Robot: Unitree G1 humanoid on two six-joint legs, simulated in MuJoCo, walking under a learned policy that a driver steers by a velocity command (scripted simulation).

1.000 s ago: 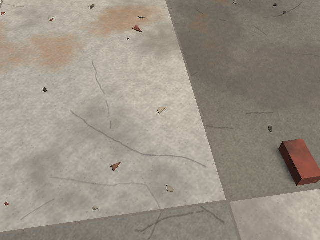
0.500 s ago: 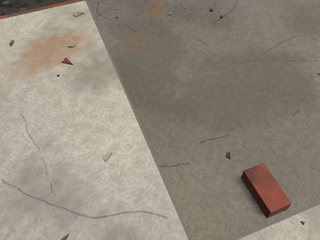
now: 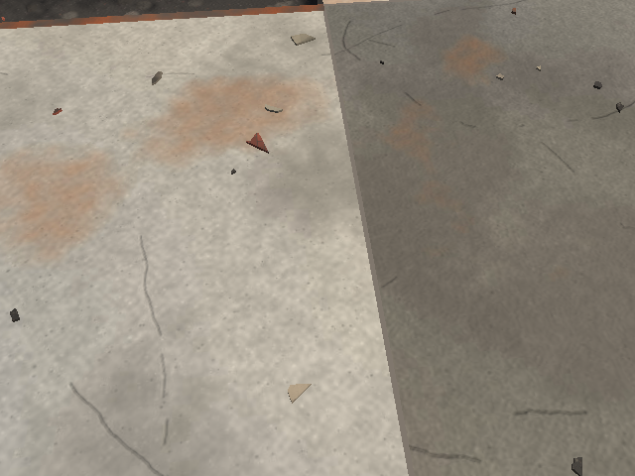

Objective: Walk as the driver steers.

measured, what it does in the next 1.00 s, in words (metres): walks ahead, turning left: right foot, then left foot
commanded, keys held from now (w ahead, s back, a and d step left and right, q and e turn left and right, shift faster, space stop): w+q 0.60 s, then e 0.40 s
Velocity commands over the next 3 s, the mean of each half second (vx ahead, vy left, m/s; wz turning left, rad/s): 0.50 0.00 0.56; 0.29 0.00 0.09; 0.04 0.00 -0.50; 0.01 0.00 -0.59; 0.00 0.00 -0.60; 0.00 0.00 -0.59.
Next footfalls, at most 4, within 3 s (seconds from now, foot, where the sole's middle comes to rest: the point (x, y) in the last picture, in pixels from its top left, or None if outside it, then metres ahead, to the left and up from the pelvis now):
0.42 right None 0.43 -0.10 -0.75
0.86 left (236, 420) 0.54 0.21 -0.75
1.26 right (364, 415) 0.56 -0.05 -0.75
1.78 left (261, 409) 0.57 0.16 -0.75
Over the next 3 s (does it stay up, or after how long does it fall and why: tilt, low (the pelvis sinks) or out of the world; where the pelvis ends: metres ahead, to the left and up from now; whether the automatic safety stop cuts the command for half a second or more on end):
stays up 0.50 0.03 0.03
